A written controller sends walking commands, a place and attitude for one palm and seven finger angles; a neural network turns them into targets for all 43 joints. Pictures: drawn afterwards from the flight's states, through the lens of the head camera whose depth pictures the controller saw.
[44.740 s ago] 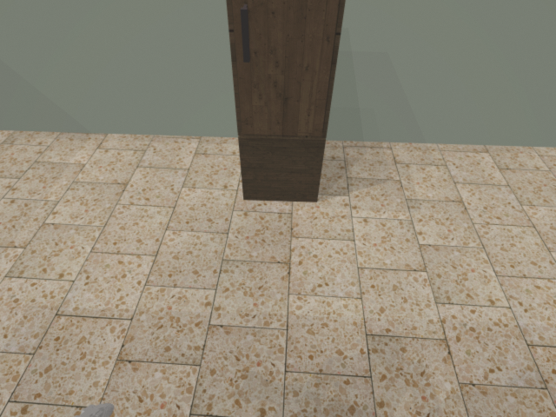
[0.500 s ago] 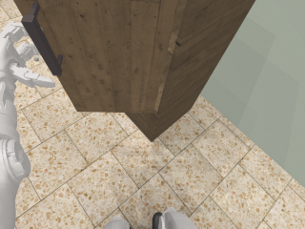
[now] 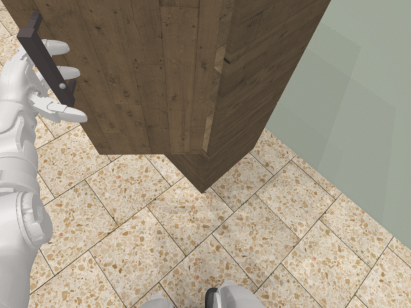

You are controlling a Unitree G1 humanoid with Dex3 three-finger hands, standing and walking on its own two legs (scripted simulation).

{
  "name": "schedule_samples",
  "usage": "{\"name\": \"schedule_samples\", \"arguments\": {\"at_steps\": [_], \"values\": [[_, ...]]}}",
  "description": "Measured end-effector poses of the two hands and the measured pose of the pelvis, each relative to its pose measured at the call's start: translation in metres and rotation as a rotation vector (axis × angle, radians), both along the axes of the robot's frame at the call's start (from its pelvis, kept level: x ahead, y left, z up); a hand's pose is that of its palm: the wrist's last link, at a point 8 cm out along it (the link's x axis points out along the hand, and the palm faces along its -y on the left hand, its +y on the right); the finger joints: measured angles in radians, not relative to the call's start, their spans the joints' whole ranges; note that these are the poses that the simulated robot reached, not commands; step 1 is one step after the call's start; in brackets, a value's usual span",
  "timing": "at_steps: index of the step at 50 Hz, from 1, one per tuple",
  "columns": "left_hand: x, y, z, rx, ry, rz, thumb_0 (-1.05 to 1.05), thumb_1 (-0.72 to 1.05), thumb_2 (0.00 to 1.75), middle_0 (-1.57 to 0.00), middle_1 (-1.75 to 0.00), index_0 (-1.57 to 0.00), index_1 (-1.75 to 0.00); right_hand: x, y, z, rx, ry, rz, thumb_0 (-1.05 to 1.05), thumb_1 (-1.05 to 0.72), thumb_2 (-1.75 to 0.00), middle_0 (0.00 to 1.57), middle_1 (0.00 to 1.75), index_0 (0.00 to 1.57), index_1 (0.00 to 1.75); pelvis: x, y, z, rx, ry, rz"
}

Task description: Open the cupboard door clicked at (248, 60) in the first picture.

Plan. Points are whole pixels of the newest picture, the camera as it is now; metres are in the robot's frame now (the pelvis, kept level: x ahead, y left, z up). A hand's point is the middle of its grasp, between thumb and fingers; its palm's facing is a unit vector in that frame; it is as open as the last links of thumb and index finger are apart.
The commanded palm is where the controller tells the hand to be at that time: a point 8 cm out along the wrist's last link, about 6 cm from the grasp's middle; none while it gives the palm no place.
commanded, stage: slide the fingers in behind the handle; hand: left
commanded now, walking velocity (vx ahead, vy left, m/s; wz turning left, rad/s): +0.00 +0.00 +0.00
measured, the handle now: (53, 64) +0.55 +0.24 +0.10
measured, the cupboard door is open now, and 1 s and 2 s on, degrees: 49 49 78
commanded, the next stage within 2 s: close the thumb around the handle in 0.36 s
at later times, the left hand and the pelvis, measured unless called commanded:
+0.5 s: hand (59, 90) +0.49 +0.22 +0.10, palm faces -0.05 -1.00 -0.02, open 14.0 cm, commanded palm +0.48 +0.26 +0.10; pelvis +0.00 +0.00 +0.00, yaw +0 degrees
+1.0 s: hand (62, 85) +0.50 +0.21 +0.10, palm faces -0.04 -1.00 -0.02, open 6.8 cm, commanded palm +0.48 +0.26 +0.10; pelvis +0.00 +0.01 +0.00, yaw -1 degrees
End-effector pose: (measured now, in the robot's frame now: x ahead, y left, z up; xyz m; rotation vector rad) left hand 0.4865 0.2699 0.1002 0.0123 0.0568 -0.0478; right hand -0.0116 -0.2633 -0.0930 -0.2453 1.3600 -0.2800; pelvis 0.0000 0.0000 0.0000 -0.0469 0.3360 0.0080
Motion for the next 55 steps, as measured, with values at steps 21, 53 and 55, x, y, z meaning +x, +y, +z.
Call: {"name": "schedule_samples", "arguments": {"at_steps": [21,53,55], "values": [[-0.012,0.003,0.006,0.013,-0.017,0.010,-0.01,-0.49,0.30,-0.30,-1.20,-0.30,-1.20,0.005,0.004,-0.001,0.012,-0.039,0.005,0.00,-0.90,-0.90,0.21,0.30,0.21,0.29,-0.001,0.003,0.002,0.003,-0.022,-0.005],[-0.005,0.001,0.003,-0.004,-0.018,0.011,0.01,0.68,0.80,-0.38,-1.33,-0.38,-1.33,-0.009,0.012,-0.001,0.018,0.001,-0.017,0.00,-0.90,-0.90,0.21,0.30,0.21,0.30,0.000,0.007,0.001,-0.001,-0.013,-0.009],[-0.005,0.001,0.002,0.002,-0.006,-0.001,0.00,0.73,0.83,-0.38,-1.33,-0.39,-1.34,-0.006,0.011,-0.001,0.014,-0.003,-0.010,0.00,-0.90,-0.90,0.21,0.30,0.21,0.30,0.000,0.007,0.001,-0.001,-0.014,-0.003]]}}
